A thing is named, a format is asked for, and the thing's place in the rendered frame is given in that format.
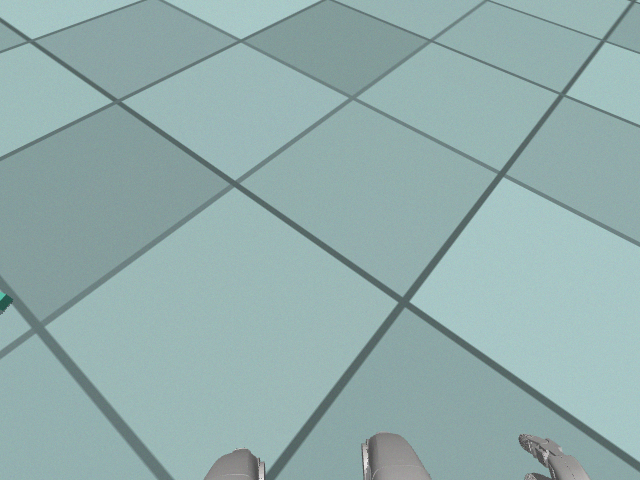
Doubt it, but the right robot hand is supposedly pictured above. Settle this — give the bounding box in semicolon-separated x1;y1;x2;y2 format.
518;434;591;480

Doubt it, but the small box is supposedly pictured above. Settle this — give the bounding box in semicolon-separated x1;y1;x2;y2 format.
0;292;13;311

